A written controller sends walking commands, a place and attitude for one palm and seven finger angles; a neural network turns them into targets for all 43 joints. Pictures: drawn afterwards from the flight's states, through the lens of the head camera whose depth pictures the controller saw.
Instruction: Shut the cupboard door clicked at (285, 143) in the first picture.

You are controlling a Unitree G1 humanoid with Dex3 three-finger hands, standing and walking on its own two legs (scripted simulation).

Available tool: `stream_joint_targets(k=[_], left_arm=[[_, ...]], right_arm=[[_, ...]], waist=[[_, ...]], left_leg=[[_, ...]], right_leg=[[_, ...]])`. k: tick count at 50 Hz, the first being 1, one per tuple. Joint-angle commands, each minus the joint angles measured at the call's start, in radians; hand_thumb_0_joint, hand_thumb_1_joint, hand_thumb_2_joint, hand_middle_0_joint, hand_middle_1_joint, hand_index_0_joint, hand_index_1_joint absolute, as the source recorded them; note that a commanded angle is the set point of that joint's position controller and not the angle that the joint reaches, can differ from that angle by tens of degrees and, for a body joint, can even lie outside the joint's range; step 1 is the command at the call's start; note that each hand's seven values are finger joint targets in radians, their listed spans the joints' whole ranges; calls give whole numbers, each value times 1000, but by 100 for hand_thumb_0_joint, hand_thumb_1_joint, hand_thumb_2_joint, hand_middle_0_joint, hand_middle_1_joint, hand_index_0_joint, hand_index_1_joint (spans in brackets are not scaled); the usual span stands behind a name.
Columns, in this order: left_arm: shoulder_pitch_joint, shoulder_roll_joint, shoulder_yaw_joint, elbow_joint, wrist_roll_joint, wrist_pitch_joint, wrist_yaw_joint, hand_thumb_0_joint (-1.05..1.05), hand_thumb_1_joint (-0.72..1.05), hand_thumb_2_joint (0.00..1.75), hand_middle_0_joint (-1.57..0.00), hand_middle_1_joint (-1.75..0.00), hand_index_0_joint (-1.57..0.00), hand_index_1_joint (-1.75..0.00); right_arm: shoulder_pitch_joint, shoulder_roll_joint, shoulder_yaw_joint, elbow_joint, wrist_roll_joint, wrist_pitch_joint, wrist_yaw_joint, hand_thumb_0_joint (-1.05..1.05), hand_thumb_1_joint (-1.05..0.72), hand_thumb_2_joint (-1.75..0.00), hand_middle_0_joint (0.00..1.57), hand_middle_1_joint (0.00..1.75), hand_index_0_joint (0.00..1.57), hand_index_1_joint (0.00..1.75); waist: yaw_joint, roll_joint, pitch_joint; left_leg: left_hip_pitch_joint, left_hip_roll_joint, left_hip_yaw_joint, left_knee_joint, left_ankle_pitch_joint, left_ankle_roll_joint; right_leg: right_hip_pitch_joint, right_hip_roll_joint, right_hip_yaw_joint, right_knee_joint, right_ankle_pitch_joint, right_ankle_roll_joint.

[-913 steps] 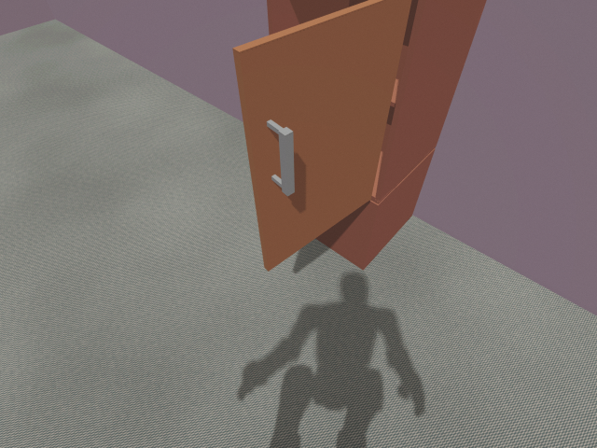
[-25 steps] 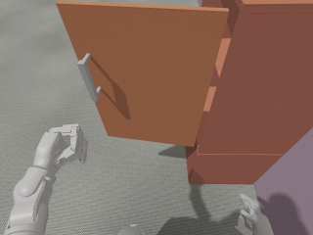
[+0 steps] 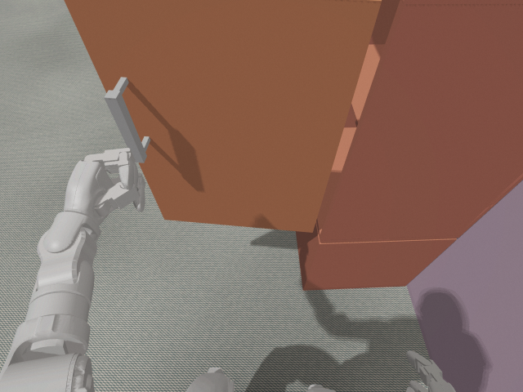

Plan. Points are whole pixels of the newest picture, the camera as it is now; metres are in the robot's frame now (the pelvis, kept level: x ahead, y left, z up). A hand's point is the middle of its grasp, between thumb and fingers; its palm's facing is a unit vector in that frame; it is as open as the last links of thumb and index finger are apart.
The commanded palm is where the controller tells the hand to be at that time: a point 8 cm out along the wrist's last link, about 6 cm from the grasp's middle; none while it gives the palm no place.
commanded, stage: bring the fist close to the handle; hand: left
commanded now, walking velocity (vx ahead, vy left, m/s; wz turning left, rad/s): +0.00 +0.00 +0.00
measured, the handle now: (131, 122) +0.54 +0.25 +0.08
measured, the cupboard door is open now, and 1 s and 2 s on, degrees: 82 82 69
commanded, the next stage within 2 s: push the door shut along its arc in 0.60 s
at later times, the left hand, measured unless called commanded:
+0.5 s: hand (138, 171) +0.43 +0.21 +0.08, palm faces -0.06 -1.00 +0.01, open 3.1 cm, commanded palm +0.41 +0.27 +0.09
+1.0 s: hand (141, 154) +0.45 +0.21 +0.10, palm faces -0.15 -0.99 +0.01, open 3.1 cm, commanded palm +0.45 +0.26 +0.09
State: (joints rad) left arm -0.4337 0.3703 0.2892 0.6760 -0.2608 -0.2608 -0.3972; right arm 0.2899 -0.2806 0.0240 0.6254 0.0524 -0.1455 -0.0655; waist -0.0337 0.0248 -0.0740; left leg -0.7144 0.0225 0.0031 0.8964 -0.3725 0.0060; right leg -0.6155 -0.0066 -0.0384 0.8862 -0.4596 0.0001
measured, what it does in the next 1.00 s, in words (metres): stands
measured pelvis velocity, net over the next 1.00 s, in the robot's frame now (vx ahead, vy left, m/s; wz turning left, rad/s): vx -0.01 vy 0.00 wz -0.01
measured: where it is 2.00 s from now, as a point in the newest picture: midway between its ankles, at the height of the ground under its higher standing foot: outside the picture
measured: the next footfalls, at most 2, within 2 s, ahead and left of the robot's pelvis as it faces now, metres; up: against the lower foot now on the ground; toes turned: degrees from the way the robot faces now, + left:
none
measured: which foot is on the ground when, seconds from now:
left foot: down 0.00-1.00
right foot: down 0.00-1.00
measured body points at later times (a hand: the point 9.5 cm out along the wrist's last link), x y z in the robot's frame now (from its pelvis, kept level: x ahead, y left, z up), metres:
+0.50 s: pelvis +0.00 +0.00 +0.00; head +0.07 +0.00 +0.44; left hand +0.42 +0.27 +0.08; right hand +0.05 -0.28 -0.12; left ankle +0.04 +0.11 -0.69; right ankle -0.01 -0.12 -0.69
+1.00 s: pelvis -0.01 +0.00 -0.02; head +0.07 +0.01 +0.42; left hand +0.45 +0.26 +0.10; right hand +0.06 -0.28 -0.12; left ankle +0.04 +0.11 -0.69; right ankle -0.01 -0.12 -0.69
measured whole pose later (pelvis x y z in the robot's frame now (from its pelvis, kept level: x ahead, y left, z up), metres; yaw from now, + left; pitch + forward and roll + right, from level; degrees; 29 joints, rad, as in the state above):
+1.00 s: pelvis -0.01 +0.00 -0.02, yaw -1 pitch +16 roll -3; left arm -0.82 0.53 0.35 1.11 -0.21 -0.33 -0.50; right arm 0.31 -0.29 0.03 0.64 0.05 -0.03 -0.05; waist -0.10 0.02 -0.10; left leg -0.89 0.05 -0.02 1.00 -0.39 0.00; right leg -0.78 0.02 -0.05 0.97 -0.46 -0.01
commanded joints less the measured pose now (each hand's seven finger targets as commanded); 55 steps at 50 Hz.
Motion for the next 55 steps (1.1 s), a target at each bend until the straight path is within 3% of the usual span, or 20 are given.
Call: stream_joint_targets(k=[1,2,7,8,10,14,17,19,21,22,27,33,34,35,37,39,44,47,48,55], left_arm=[[-455,291,95,-89,13,-69,25,0,90,90,-130,-150,-130,-150],[-457,335,130,-49,21,-63,27,0,90,90,-130,-150,-130,-150],[-491,388,166,47,27,-69,-3,0,90,90,-130,-150,-130,-150],[-526,349,124,52,28,-75,-13,0,90,90,-130,-150,-130,-150],[-596,367,133,95,30,-94,-24,0,90,90,-130,-150,-130,-150],[-533,339,125,79,9,-116,-51,0,90,90,-130,-150,-130,-150],[-508,343,125,89,6,-111,-57,0,90,90,-130,-150,-130,-150],[-563,328,105,89,10,-107,-49,0,90,90,-130,-150,-130,-150],[-589,373,138,74,13,-112,-31,0,90,90,-130,-150,-130,-150],[-618,431,180,55,18,-123,-18,0,90,90,-130,-150,-130,-150],[-623,447,192,-9,27,-170,-1,0,90,90,-130,-150,-130,-150],[-562,399,138,179,15,-96,-62,0,90,90,-130,-150,-130,-150],[-567,433,165,210,14,-83,-69,0,90,90,-130,-150,-130,-150],[-583,415,140,206,15,-78,-79,0,90,90,-130,-150,-130,-150],[-621,402,125,183,9,-89,-93,0,90,90,-130,-150,-130,-150],[-726,373,82,152,7,-119,-102,0,90,90,-130,-150,-130,-150],[-849,388,73,169,8,-152,-109,0,90,90,-130,-150,-130,-150],[-863,468,128,217,28,-130,-99,0,90,90,-130,-150,-130,-150],[-862,447,105,237,37,-116,-100,0,90,90,-130,-150,-130,-150],[-870,556,177,283,70,-101,-100,0,90,90,-130,-150,-130,-150]], right_arm=[[54,-151,-55,-96,0,-17,0,0,-90,-90,20,30,20,30],[66,-160,-57,-90,-4,-8,0,0,-90,-90,20,30,20,30],[98,-166,-60,-100,-7,29,13,0,-90,-90,20,30,20,30],[102,-161,-59,-101,-5,33,17,0,-90,-90,20,30,20,30],[113,-165,-64,-87,-6,42,17,0,-90,-90,20,30,20,30],[121,-168,-73,-104,-5,60,25,0,-90,-90,20,30,20,30],[124,-169,-74,-108,-2,78,24,0,-90,-90,20,30,20,30],[121,-166,-73,-103,1,86,23,0,-90,-90,20,30,20,30],[121,-168,-72,-107,1,91,20,0,-90,-90,20,30,20,30],[122,-174,-72,-100,-3,94,16,0,-90,-90,20,30,20,30],[118,-161,-68,-104,-5,90,16,0,-90,-90,20,30,20,30],[104,-162,-56,-108,7,104,16,0,-90,-90,20,30,20,30],[110,-170,-58,-108,8,108,13,0,-90,-90,20,30,20,30],[106,-169,-58,-114,9,108,11,0,-90,-90,20,30,20,30],[109,-171,-59,-117,6,105,11,0,-90,-90,20,30,20,30],[108,-170,-60,-103,5,98,8,0,-90,-90,20,30,20,30],[116,-180,-60,-67,3,85,1,0,-90,-90,20,30,20,30],[131,-189,-57,-55,0,87,1,0,-90,-90,20,30,20,30],[127,-183,-53,-60,3,87,5,0,-90,-90,20,30,20,30],[160,-192,-52,-76,-3,103,17,0,-90,-90,20,30,20,30]], waist=[[-26,45,-339],[-16,50,-346],[-13,57,-386],[-35,43,-381],[-50,38,-364],[-34,41,-413],[-31,34,-384],[-52,26,-343],[-48,32,-346],[-40,33,-367],[-28,121,-463],[-55,25,-296],[-53,-12,-285],[-60,5,-284],[-63,22,-312],[-90,52,-344],[-111,93,-404],[-95,103,-438],[-100,114,-443],[-90,111,-490]], left_leg=[[290,-7,-49,-111,220,16],[287,-6,-50,-105,233,16],[276,-5,-38,-81,314,18],[278,-2,-38,-80,310,19],[258,0,-36,-68,292,22],[290,-3,-36,-65,313,23],[266,-4,-37,-70,288,27],[248,-3,-35,-79,240,30],[226,-6,-31,-84,197,32],[229,-4,-36,-78,201,32],[292,-7,-33,-61,250,28],[144,-9,-11,-78,152,38],[121,-7,-13,-79,136,39],[123,-9,-12,-76,138,40],[155,-8,-19,-64,161,39],[194,-3,-31,-45,159,36],[256,7,-66,-19,164,30],[230,4,-68,-7,172,31],[224,4,-65,-6,180,30],[203,9,-57,20,256,28]], right_leg=[[4,23,11,-109,286,-22],[11,25,12,-107,296,-26],[36,30,20,-95,380,-27],[12,31,16,-95,376,-22],[-12,34,18,-94,363,-20],[1,39,17,-94,376,-23],[-5,42,16,-95,353,-24],[-32,41,14,-107,316,-19],[-20,41,21,-111,284,-18],[-4,42,26,-106,288,-22],[23,46,36,-90,326,-25],[18,40,46,-126,283,-13],[17,40,47,-129,268,-12],[8,39,50,-128,270,-12],[-5,41,45,-115,286,-17],[-63,42,42,-104,264,-16],[-147,44,31,-75,222,-25],[-134,43,34,-62,224,-28],[-137,41,33,-58,234,-25],[-109,51,32,-36,304,-24]])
